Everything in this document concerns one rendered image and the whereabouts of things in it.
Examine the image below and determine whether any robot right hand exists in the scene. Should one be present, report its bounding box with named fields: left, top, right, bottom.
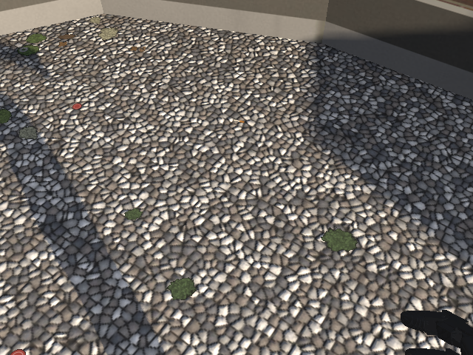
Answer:
left=401, top=310, right=473, bottom=355

